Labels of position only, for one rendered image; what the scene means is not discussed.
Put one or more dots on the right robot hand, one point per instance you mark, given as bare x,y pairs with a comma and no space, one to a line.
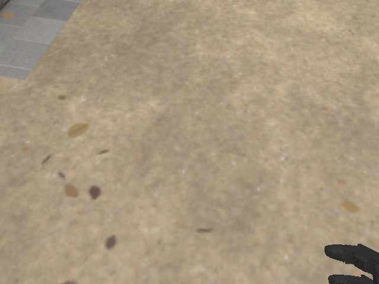
361,256

